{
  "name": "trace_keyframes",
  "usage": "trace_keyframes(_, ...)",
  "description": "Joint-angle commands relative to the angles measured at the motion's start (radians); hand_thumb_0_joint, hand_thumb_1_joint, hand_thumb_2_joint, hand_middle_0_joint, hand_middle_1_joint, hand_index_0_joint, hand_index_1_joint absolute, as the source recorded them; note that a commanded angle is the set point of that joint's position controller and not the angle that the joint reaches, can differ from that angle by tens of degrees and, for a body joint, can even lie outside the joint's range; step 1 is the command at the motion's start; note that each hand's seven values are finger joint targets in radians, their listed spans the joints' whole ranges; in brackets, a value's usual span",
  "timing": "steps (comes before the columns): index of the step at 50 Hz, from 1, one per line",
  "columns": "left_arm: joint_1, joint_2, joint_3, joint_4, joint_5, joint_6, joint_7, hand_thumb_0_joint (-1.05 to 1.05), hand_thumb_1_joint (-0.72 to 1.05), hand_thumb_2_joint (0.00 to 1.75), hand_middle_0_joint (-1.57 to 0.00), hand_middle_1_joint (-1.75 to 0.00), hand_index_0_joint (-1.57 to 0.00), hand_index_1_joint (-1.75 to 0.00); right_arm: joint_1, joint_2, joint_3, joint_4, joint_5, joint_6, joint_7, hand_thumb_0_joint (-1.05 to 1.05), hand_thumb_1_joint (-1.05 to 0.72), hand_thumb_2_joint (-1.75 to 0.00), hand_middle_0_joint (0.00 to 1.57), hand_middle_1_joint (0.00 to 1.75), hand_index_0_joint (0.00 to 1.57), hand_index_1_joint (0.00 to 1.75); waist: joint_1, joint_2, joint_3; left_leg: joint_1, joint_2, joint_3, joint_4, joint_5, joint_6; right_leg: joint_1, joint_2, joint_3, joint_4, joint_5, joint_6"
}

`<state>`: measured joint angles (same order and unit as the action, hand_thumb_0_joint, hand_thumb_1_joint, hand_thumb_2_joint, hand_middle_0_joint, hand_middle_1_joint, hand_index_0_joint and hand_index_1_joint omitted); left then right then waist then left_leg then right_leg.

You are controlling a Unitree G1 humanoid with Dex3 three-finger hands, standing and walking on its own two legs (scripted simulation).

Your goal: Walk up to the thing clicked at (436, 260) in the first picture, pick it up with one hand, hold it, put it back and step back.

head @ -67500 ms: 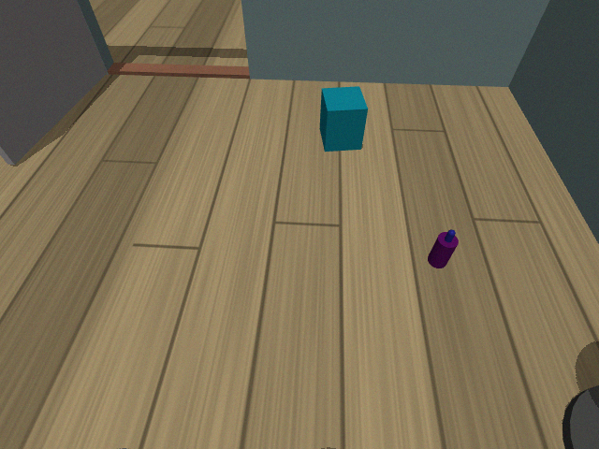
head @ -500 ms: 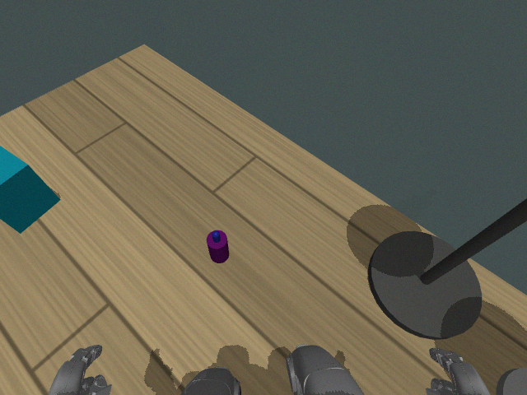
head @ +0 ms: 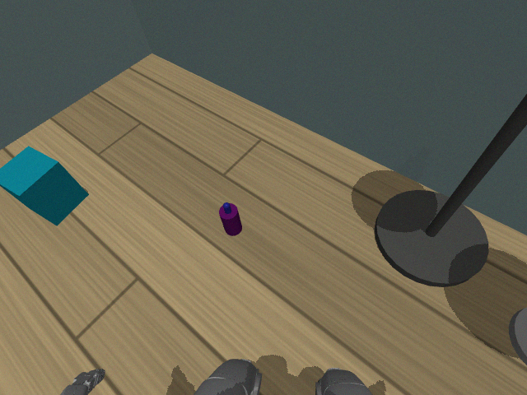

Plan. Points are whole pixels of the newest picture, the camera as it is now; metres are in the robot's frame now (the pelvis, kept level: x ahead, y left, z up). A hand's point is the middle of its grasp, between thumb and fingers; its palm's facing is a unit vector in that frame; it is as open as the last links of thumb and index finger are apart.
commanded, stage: step back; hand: left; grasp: from the side
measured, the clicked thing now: (230, 216) +0.77 +0.20 -0.66
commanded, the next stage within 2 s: stand in 1.68 s
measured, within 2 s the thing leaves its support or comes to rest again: neither
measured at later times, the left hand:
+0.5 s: hand out of the picture -0.10 +0.29 -0.16, palm faces -0.05 -0.92 -0.40, open 7.4 cm
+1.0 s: hand out of the picture -0.18 +0.30 -0.15, palm faces +0.01 -0.94 -0.34, open 7.4 cm
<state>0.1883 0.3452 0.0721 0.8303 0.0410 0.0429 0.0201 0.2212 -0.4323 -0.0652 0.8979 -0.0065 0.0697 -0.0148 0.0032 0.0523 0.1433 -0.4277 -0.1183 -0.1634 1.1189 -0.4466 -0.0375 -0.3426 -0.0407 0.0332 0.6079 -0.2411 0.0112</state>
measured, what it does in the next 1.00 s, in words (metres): walks backwards: left foot, then right foot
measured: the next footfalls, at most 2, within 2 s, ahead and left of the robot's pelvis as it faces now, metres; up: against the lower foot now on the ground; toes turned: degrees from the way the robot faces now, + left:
left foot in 0.12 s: -0.04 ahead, +0.13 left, +0.00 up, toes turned +0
right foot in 0.50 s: -0.19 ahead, -0.11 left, +0.00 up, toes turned +0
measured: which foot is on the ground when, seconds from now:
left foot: up 0.00-0.10, down 0.12-0.54, up 0.56-0.78, down 0.80-1.00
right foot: down 0.00-0.14, up 0.16-0.48, down 0.50-0.84, up 0.86-1.00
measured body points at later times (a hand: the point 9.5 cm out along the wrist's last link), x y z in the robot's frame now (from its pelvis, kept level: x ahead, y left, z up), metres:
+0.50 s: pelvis -0.18 +0.02 -0.01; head -0.12 +0.02 +0.43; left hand -0.10 +0.34 -0.14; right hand -0.03 -0.29 -0.11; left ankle -0.08 +0.13 -0.73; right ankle -0.23 -0.11 -0.73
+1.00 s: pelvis -0.25 +0.03 +0.01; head -0.25 +0.05 +0.46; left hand -0.19 +0.35 -0.12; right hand -0.22 -0.29 -0.10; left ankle -0.27 +0.14 -0.73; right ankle -0.21 -0.11 -0.69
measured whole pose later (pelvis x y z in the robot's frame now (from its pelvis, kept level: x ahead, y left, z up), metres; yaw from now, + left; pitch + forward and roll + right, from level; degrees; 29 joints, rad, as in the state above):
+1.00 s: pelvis -0.25 +0.03 +0.01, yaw +1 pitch -3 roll +1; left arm 0.22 0.42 0.08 0.94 0.03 0.04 -0.04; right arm 0.31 -0.34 -0.05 0.98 -0.05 -0.05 0.00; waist -0.01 -0.08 0.06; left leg -0.14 -0.04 -0.01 0.47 -0.28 0.02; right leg -0.41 -0.03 0.05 0.88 -0.37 -0.02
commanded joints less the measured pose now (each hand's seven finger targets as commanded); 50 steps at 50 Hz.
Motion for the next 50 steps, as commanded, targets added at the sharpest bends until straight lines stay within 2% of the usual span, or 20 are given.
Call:
trace_keyframes(1, -0.013, 0.268, 0.081, -0.094, 0.002, -0.023, 0.03, 0.0, 0.9, 0.9, -0.2, -0.3, -0.2, -0.3, -0.044, -0.127, -0.027, -0.103, -0.01, -0.039, -0.013, 0.0, -0.9, -0.9, 0.2, 0.3, 0.2, 0.3, 0.058, -0.289, -0.19, -0.075, 0.074, 0.062, -0.276, -0.112, 0.001, 0.333, -0.231, 0.207, -0.112, 0.325, -0.211)
trace_keyframes(5, -0.083, 0.282, 0.06, -0.112, -0.023, 0.003, 0.021, 0.0, 0.9, 0.9, -0.2, -0.3, -0.2, -0.3, 0.106, -0.141, -0.05, -0.03, -0.021, -0.045, -0.008, 0.0, -0.9, -0.9, 0.2, 0.3, 0.2, 0.3, -0.018, -0.234, -0.232, 0.216, 0.09, 0.151, -0.745, 0.232, 0.052, 0.185, -0.165, 0.123, 0.054, 0.334, -0.129)
trace_keyframes(6, -0.059, 0.237, 0.045, -0.123, -0.026, 0.009, 0.018, 0.0, 0.9, 0.9, -0.2, -0.3, -0.2, -0.3, 0.086, -0.187, -0.065, -0.038, -0.037, -0.047, -0.007, 0.0, -0.9, -0.9, 0.2, 0.3, 0.2, 0.3, -0.005, -0.08, -0.225, 0.283, 0.198, -0.037, -0.758, 0.324, 0.079, 0.033, -0.089, 0.077, 0.151, 0.146, -0.076)
trace_keyframes(7, -0.052, 0.197, 0.035, -0.127, -0.034, 0.008, 0.021, 0.0, 0.9, 0.9, -0.2, -0.3, -0.2, -0.3, 0.031, -0.282, -0.079, -0.063, -0.052, -0.041, 0.0, 0.0, -0.9, -0.9, 0.2, 0.3, 0.2, 0.3, 0.006, 0.196, -0.187, 0.327, 0.411, -0.318, -0.786, 0.506, 0.176, -0.211, 0.094, -0.043, 0.354, -0.309, -0.026)
trace_keyframes(8, -0.138, 0.249, 0.062, -0.129, -0.023, 0.008, 0.039, 0.0, 0.9, 0.9, -0.2, -0.3, -0.2, -0.3, 0.0, -0.352, -0.083, -0.089, -0.046, -0.039, 0.008, 0.0, -0.9, -0.9, 0.2, 0.3, 0.2, 0.3, -0.059, 0.218, -0.157, 0.095, 0.506, -0.406, -0.818, 0.449, 0.319, -0.123, 0.107, 0.078, 0.514, -0.458, -0.01)
trace_keyframes(9, -0.156, 0.268, 0.064, -0.113, -0.022, 0.007, 0.039, 0.0, 0.9, 0.9, -0.2, -0.3, -0.2, -0.3, -0.057, -0.319, -0.081, -0.097, -0.043, -0.049, 0.002, 0.0, -0.9, -0.9, 0.2, 0.3, 0.2, 0.3, -0.043, 0.195, -0.099, -0.003, 0.528, -0.426, -0.844, 0.418, 0.351, -0.074, 0.091, 0.14, 0.625, -0.408, -0.019)
trace_keyframes(12, -0.034, 0.242, 0.058, -0.058, -0.047, 0.011, 0.022, 0.0, 0.9, 0.9, -0.2, -0.3, -0.2, -0.3, -0.156, -0.191, -0.04, -0.116, -0.047, -0.054, -0.011, 0.0, -0.9, -0.9, 0.2, 0.3, 0.2, 0.3, 0.047, 0.079, -0.108, 0.123, 0.318, -0.056, -0.705, 0.614, 0.224, -0.155, 0.146, 0.165, 0.733, -0.245, -0.029)
trace_keyframes(20, -0.031, 0.212, 0.037, -0.059, -0.022, -0.026, 0.013, 0.0, 0.9, 0.9, -0.2, -0.3, -0.2, -0.3, -0.039, -0.183, -0.048, -0.11, -0.03, -0.038, -0.006, 0.0, -0.9, -0.9, 0.2, 0.3, 0.2, 0.3, -0.041, 0.116, -0.223, 0.414, 0.355, -0.052, -0.624, 0.601, 0.277, -0.077, 0.062, 0.021, 0.188, -0.271, 0.026)
trace_keyframes(24, 0.116, 0.213, 0.039, 0.029, -0.008, -0.037, -0.002, 0.0, 0.9, 0.9, -0.2, -0.3, -0.2, -0.3, -0.118, -0.224, -0.056, -0.126, -0.017, -0.022, 0.002, 0.0, -0.9, -0.9, 0.2, 0.3, 0.2, 0.3, 0.027, 0.126, -0.286, 0.261, 0.352, -0.041, -0.59, 0.345, 0.216, 0.172, 0.067, -0.036, -0.188, -0.078, -0.035)
trace_keyframes(26, 0.122, 0.298, 0.07, 0.033, 0.015, -0.047, -0.005, 0.0, 0.9, 0.9, -0.2, -0.3, -0.2, -0.3, -0.125, -0.143, -0.032, -0.141, -0.012, -0.025, 0.006, 0.0, -0.9, -0.9, 0.2, 0.3, 0.2, 0.3, 0.032, -0.133, -0.231, -0.041, 0.197, 0.038, -0.408, 0.068, 0.104, 0.256, -0.105, 0.318, -0.252, -0.168, -0.118)
trace_keyframes(27, 0.04, 0.382, 0.092, 0.002, 0.009, -0.038, -0.01, 0.0, 0.9, 0.9, -0.2, -0.3, -0.2, -0.3, -0.177, -0.124, -0.031, -0.156, -0.013, -0.03, -0.008, 0.0, -0.9, -0.9, 0.2, 0.3, 0.2, 0.3, 0.068, -0.272, -0.155, -0.074, 0.057, 0.085, -0.243, -0.121, 0.044, 0.059, -0.289, 0.469, -0.313, -0.22, -0.249)
trace_keyframes(28, -0.067, 0.424, 0.093, -0.033, 0.015, -0.039, -0.007, 0.0, 0.9, 0.9, -0.2, -0.3, -0.2, -0.3, -0.163, -0.165, -0.05, -0.136, -0.021, -0.029, -0.019, 0.0, -0.9, -0.9, 0.2, 0.3, 0.2, 0.3, 0.058, -0.335, -0.077, 0.016, 0.1, 0.018, -0.08, -0.137, 0.025, -0.185, -0.389, 0.581, -0.38, -0.326, -0.315)
trace_keyframes(31, -0.149, 0.275, 0.059, -0.049, 0.006, -0.05, -0.001, 0.0, 0.9, 0.9, -0.2, -0.3, -0.2, -0.3, -0.086, -0.162, -0.045, -0.064, -0.005, -0.037, -0.003, 0.0, -0.9, -0.9, 0.2, 0.3, 0.2, 0.3, -0.018, -0.155, -0.019, 0.02, 0.028, 0.018, -0.025, 0.03, 0.032, -0.12, -0.17, 0.221, -0.294, -0.169, -0.195)
trace_keyframes(37, -0.009, 0.295, 0.084, -0.014, 0.023, -0.05, -0.022, 0.0, 0.9, 0.9, -0.2, -0.3, -0.2, -0.3, -0.06, -0.133, -0.028, -0.051, -0.022, -0.09, 0.008, 0.0, -0.9, -0.9, 0.2, 0.3, 0.2, 0.3, 0.072, -0.275, -0.117, -0.024, 0.094, 0.15, -0.463, -0.071, 0.009, 0.229, -0.174, 0.233, -0.259, -0.372, -0.192)
trace_keyframes(40, -0.001, 0.267, 0.053, -0.013, 0.01, -0.027, -0.035, 0.0, 0.9, 0.9, -0.2, -0.3, -0.2, -0.3, 0.027, -0.122, -0.046, 0.008, -0.027, -0.119, 0.0, 0.0, -0.9, -0.9, 0.2, 0.3, 0.2, 0.3, 0.021, -0.181, -0.14, 0.304, 0.073, 0.152, -0.82, 0.105, 0.042, 0.078, -0.108, 0.118, -0.077, -0.267, -0.134)
trace_keyframes(42, 0.015, 0.142, 0.019, -0.031, -0.012, -0.025, -0.039, 0.0, 0.9, 0.9, -0.2, -0.3, -0.2, -0.3, 0.051, -0.221, -0.073, 0.001, -0.057, -0.135, -0.009, 0.0, -0.9, -0.9, 0.2, 0.3, 0.2, 0.3, 0.014, 0.12, -0.136, 0.512, 0.394, -0.389, -0.908, -0.134, 0.143, -0.333, 0.065, -0.038, 0.277, -0.291, -0.032)
trace_keyframes(43, -0.091, 0.252, 0.05, -0.024, -0.001, -0.028, -0.029, 0.0, 0.9, 0.9, -0.2, -0.3, -0.2, -0.3, 0.064, -0.307, -0.083, -0.004, -0.044, -0.135, -0.007, 0.0, -0.9, -0.9, 0.2, 0.3, 0.2, 0.3, -0.045, 0.045, -0.051, 0.28, 0.496, -0.49, -0.938, -0.337, 0.239, -0.308, -0.018, 0.064, 0.294, -0.296, -0.031)
trace_keyframes(44, -0.118, 0.289, 0.058, -0.026, -0.003, -0.034, -0.033, 0.0, 0.9, 0.9, -0.2, -0.3, -0.2, -0.3, 0.022, -0.298, -0.086, -0.006, -0.036, -0.138, -0.006, 0.0, -0.9, -0.9, 0.2, 0.3, 0.2, 0.3, -0.034, 0.035, 0.018, 0.169, 0.51, -0.482, -0.982, -0.407, 0.282, -0.245, -0.036, 0.087, 0.338, -0.261, -0.04)
trace_keyframes(47, -0.034, 0.252, 0.053, 0.015, -0.018, -0.039, -0.048, 0.0, 0.9, 0.9, -0.2, -0.3, -0.2, -0.3, -0.012, -0.191, -0.054, -0.017, -0.037, -0.158, -0.009, 0.0, -0.9, -0.9, 0.2, 0.3, 0.2, 0.3, 0.01, 0.054, -0.014, 0.296, 0.344, -0.179, -0.902, -0.023, 0.151, -0.24, -0.023, 0.079, 0.294, -0.115, -0.035)
trace_keyframes(50, -0.041, 0.235, 0.048, 0.022, -0.011, -0.04, -0.058, 0.0, 0.9, 0.9, -0.2, -0.3, -0.2, -0.3, 0.005, -0.197, -0.063, -0.009, -0.037, -0.151, -0.002, 0.0, -0.9, -0.9, 0.2, 0.3, 0.2, 0.3, -0.014, 0.104, -0.036, 0.227, 0.321, -0.094, -0.895, -0.032, 0.186, -0.139, -0.019, 0.013, 0.206, -0.11, -0.014)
